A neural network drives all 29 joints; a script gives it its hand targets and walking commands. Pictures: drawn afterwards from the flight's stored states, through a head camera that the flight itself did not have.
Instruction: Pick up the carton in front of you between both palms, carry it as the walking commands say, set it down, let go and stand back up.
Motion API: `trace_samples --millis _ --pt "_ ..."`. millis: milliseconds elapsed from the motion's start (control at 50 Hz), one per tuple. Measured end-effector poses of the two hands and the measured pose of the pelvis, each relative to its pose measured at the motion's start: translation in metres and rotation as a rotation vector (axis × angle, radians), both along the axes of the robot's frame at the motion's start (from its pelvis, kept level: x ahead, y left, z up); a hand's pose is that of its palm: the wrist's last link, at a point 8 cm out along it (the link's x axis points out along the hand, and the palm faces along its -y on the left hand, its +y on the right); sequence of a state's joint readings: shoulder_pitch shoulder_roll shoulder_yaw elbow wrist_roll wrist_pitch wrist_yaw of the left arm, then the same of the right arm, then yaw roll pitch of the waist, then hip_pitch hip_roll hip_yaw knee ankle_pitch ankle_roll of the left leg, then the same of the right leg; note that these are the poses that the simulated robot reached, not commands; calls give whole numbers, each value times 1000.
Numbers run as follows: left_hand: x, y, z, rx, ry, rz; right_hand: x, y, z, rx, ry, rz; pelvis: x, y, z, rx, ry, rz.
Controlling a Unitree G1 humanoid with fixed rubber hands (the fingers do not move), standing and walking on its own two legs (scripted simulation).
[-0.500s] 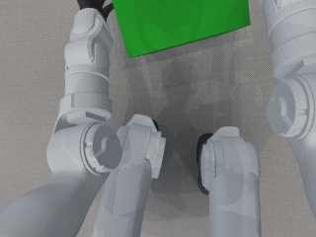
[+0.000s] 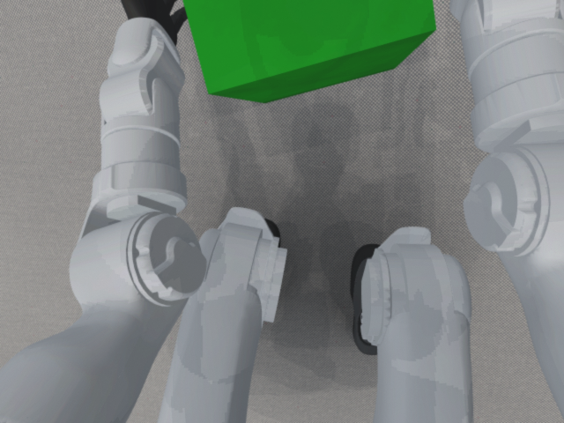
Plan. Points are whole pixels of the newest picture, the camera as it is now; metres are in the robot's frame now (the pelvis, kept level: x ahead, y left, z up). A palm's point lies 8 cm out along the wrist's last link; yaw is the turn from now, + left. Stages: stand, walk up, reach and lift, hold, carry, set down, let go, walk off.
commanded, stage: set down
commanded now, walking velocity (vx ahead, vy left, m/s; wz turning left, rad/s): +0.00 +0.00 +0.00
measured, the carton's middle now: out of the picture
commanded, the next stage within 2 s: let go in 1.46 s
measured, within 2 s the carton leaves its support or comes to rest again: neither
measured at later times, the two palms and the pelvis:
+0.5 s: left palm (125, 43) +0.50 +0.21 -0.17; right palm out of the picture +0.59 -0.17 -0.17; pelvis -0.03 +0.01 -0.01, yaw +0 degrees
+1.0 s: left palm out of the picture +0.51 +0.20 +0.00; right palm out of the picture +0.60 -0.17 +0.00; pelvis -0.02 +0.02 +0.11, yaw -1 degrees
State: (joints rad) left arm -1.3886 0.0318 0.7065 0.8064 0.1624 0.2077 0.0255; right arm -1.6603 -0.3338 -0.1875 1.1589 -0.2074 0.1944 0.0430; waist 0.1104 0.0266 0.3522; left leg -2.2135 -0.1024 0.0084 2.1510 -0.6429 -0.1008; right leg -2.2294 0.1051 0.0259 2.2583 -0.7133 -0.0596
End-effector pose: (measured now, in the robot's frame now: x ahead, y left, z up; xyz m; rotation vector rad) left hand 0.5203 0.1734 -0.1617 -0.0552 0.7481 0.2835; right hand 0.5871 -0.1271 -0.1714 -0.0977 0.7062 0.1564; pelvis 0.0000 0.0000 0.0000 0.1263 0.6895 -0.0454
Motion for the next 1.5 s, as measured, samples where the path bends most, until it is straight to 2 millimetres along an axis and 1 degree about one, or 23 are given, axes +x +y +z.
trace_samples --millis 140,180,220,260,320,360,400,440,520,560,620,700,820,1020,1220,1400,1500 --pt "0 0 0 6 -1 -6 1 -1 0 -4 -7 17 -3 1 -4 1 -29 -4" --pt "-4 0 -4 6 15 -16 0 -2 -2 -3 -10 20 -5 2 -5 1 -40 -5" --pt "-12 1 -12 20 51 -28 -6 -6 -9 -24 9 25 -7 2 -5 1 -50 -7" --pt "-19 8 -18 43 70 -11 -15 -14 -21 -49 36 6 -10 3 -5 0 -59 -9" --pt "-27 25 -22 67 66 28 -24 -30 -33 -75 48 -32 -14 4 -5 -2 -68 -6" --pt "-28 35 -21 68 48 48 -24 -38 -34 -87 34 -48 -18 5 -6 -5 -73 -1" --pt "-27 40 -21 62 34 55 -19 -44 -29 -97 13 -55 -21 6 -8 -9 -81 3" --pt "-23 42 -17 53 16 58 -11 -45 -18 -97 -12 -52 -25 7 -9 -12 -92 5" --pt "-17 37 -3 37 -22 63 5 -39 13 -91 -57 -34 -30 10 -8 -18 -107 7" --pt "-14 33 8 28 -42 65 11 -35 30 -90 -69 -26 -31 11 -5 -22 -106 12" --pt "-11 30 30 23 -70 68 16 -28 56 -90 -77 -20 -32 13 5 -30 -97 20" --pt "-12 31 64 27 -79 75 15 -26 86 -94 -55 -26 -30 14 26 -39 -61 28" --pt "-15 32 108 39 -78 77 10 -32 123 -92 -31 -34 -27 16 63 -48 11 34" --pt "-12 30 165 54 -82 76 12 -47 179 -93 -45 -30 -21 15 114 -42 84 23" --pt "-14 34 227 63 -85 79 15 -48 239 -92 -43 -13 -11 8 169 -35 121 16" --pt "-17 33 283 65 -90 73 15 -50 296 -89 -39 -19 -1 4 221 -42 116 10" --pt "-19 32 310 68 -85 65 12 -53 323 -84 -31 -25 4 3 248 -48 105 5"
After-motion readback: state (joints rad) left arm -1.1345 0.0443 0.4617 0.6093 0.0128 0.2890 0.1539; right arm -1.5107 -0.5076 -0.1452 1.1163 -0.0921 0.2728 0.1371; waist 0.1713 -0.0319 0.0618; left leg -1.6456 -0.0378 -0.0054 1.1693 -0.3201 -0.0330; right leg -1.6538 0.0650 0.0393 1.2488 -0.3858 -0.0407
